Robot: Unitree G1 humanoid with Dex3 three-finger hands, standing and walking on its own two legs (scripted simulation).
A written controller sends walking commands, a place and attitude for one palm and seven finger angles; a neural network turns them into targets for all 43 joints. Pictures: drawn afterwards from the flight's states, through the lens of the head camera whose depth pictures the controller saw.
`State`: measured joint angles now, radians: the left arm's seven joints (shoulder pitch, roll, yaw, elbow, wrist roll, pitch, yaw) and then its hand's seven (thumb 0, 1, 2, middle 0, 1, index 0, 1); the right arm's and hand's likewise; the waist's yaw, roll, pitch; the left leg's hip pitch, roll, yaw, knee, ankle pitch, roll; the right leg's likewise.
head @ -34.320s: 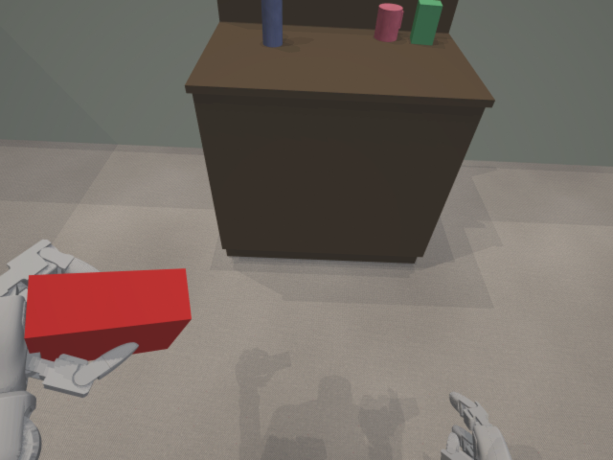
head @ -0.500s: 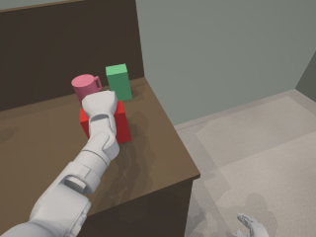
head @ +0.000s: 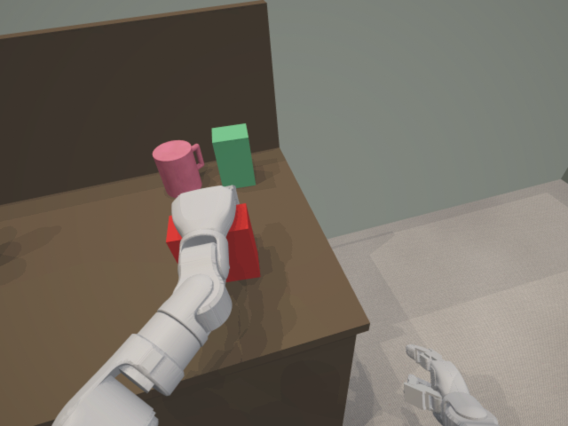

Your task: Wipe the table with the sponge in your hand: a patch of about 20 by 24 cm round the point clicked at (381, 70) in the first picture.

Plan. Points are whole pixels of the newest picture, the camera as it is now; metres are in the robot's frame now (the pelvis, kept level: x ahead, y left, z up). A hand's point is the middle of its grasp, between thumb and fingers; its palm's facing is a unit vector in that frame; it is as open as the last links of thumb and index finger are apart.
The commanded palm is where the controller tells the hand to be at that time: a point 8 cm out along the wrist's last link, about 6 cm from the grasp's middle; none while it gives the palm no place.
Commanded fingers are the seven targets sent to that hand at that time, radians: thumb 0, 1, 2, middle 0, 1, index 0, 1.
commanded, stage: wipe back along the third lane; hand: left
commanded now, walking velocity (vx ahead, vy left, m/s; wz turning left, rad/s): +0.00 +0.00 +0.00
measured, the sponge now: (220, 255) +0.36 +0.16 +0.06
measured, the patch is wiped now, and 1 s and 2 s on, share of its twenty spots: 0.85 0.90 0.90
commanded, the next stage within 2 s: slide back across to the middle lane in 0.68 s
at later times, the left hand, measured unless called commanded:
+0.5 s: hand (221, 260) +0.31 +0.13 +0.11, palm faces +0.11 -0.11 -0.99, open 9.7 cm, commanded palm +0.26 +0.12 +0.14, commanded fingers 0.00 0.10 1.30 -1.20 -1.60 -1.20 -1.60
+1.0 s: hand (219, 276) +0.28 +0.12 +0.11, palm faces +0.15 -0.23 -0.96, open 9.7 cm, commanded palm +0.23 +0.13 +0.16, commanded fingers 0.00 0.10 1.30 -1.20 -1.60 -1.20 -1.60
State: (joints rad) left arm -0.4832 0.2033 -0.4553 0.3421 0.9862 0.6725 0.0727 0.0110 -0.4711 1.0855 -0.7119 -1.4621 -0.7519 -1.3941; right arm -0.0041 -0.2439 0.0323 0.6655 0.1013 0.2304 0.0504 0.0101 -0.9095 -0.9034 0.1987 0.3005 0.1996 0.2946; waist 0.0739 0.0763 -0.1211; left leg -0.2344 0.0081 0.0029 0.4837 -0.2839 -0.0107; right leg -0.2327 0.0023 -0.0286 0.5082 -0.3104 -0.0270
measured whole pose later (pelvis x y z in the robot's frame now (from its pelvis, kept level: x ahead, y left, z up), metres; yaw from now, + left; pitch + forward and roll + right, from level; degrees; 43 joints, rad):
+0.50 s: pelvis -0.02 -0.02 +0.00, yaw -1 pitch -1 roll +1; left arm -0.30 0.23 -0.43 0.15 0.97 0.66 0.08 0.02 -0.47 1.08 -0.70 -1.48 -0.75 -1.40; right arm 0.01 -0.27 0.02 0.66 0.11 0.22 0.06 0.01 -0.91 -0.90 0.20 0.30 0.20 0.29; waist 0.06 0.10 -0.10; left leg -0.19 0.03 0.02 0.47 -0.26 -0.03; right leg -0.21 0.02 -0.02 0.53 -0.30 -0.05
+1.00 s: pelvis -0.02 -0.02 +0.00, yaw -2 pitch -2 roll +1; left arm -0.13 0.26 -0.38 -0.08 0.92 0.59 0.08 0.01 -0.47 1.08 -0.69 -1.47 -0.76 -1.37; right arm -0.01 -0.24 0.03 0.64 0.09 0.21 0.05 0.01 -0.91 -0.90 0.20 0.30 0.20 0.29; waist 0.08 0.10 -0.08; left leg -0.16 0.04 0.02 0.47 -0.26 -0.03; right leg -0.19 0.04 -0.01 0.53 -0.30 -0.06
